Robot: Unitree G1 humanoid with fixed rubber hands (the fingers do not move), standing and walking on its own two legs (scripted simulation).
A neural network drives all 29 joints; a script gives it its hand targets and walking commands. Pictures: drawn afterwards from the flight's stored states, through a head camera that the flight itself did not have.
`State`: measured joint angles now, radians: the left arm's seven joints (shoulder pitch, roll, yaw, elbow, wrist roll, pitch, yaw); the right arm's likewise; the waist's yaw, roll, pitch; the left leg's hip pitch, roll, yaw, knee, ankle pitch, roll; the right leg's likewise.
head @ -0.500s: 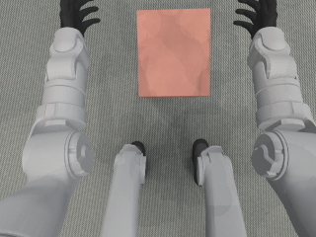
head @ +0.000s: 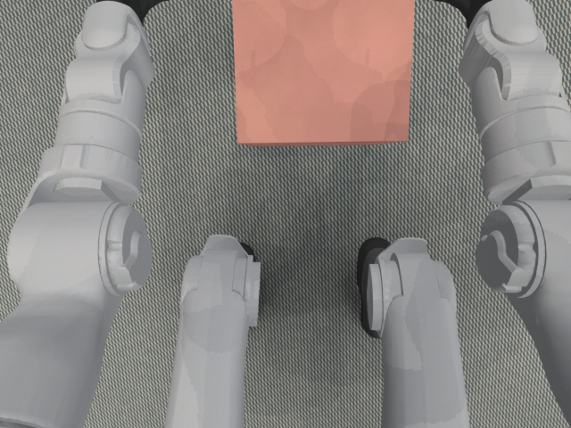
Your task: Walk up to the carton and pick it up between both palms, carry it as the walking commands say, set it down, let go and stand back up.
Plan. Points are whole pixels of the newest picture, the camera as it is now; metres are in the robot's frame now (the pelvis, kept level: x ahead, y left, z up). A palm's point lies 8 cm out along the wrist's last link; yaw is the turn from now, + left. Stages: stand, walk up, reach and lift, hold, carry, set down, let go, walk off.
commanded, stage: reach and lift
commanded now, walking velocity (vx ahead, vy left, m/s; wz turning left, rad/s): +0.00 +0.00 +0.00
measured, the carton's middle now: (317, 57) +0.56 -0.01 -0.33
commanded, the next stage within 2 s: none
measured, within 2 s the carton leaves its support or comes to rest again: leaves its support in 1.96 s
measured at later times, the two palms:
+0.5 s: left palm (165, 39) +0.56 +0.19 -0.24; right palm (447, 36) +0.56 -0.17 -0.24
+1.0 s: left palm (184, 38) +0.56 +0.16 -0.23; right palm (442, 36) +0.56 -0.17 -0.24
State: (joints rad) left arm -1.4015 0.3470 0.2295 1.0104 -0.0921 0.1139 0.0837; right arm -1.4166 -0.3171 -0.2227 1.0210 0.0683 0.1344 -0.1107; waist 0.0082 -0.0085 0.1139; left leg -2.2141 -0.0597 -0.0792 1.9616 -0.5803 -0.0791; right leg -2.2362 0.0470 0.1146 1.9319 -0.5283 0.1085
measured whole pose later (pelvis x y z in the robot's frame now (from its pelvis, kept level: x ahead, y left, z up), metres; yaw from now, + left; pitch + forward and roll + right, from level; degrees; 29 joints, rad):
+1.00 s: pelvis -0.01 -0.01 -0.07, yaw +1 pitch +37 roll +0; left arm -1.60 0.37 0.05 1.19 -0.21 0.06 0.07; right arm -1.61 -0.37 -0.09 1.22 0.19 0.06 -0.10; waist 0.00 0.00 0.42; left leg -2.25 -0.04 -0.07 2.21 -0.60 -0.08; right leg -2.26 0.02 0.10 2.19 -0.57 0.09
